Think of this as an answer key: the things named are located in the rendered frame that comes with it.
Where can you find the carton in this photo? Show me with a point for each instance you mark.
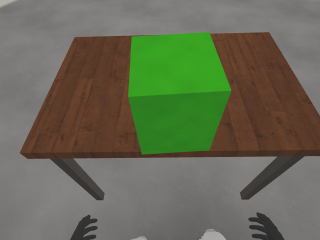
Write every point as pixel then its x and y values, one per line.
pixel 178 92

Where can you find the robot left hand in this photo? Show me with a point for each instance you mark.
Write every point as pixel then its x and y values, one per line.
pixel 80 230

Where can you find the robot right hand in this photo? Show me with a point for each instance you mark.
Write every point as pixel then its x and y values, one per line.
pixel 268 228

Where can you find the table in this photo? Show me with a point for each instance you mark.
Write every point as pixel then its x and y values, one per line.
pixel 87 114

